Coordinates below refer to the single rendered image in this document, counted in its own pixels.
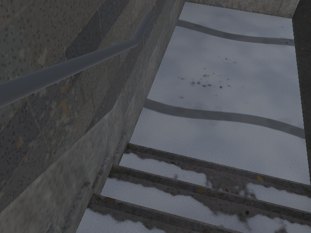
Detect stairs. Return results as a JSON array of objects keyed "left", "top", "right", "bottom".
[{"left": 76, "top": 143, "right": 311, "bottom": 233}]

